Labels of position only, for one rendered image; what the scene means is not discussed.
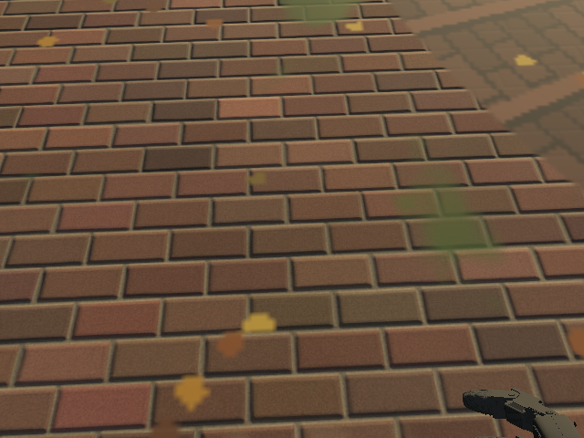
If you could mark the robot right hand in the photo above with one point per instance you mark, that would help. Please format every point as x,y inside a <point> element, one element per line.
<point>523,410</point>

